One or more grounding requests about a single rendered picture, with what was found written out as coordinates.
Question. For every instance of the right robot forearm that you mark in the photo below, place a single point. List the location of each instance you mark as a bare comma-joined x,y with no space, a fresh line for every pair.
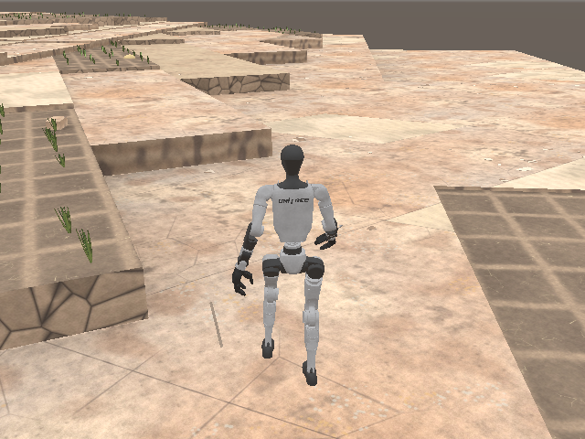
332,234

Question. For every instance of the left robot forearm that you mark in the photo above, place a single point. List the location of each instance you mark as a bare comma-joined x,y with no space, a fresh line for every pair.
246,250

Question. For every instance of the robot right upper arm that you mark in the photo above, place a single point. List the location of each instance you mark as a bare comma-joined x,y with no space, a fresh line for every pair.
325,206

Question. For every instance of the robot right hand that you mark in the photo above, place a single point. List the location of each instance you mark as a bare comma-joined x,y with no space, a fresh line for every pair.
323,238

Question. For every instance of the robot left shin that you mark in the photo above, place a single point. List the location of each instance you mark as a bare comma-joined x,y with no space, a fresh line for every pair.
269,310

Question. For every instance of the right robot foot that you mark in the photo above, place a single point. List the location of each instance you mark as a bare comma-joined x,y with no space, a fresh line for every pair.
311,377

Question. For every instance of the robot left hand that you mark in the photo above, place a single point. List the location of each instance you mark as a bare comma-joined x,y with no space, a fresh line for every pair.
236,276

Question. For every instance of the robot left upper arm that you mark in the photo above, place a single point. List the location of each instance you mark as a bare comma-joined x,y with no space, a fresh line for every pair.
263,194

